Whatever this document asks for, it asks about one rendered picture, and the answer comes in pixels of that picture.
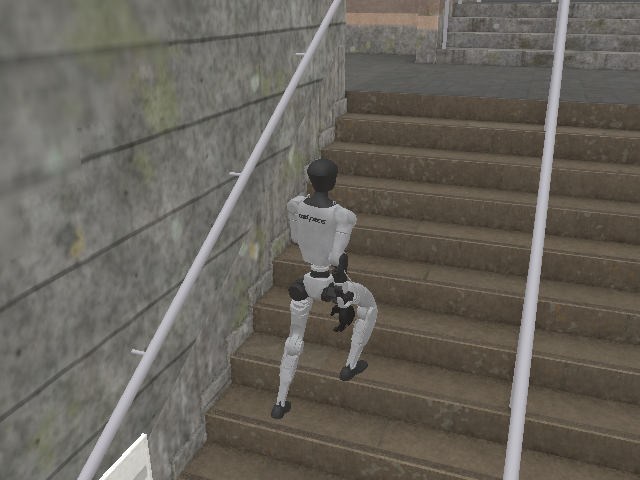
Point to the stairs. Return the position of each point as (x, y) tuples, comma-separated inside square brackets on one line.
[(599, 36), (444, 189)]

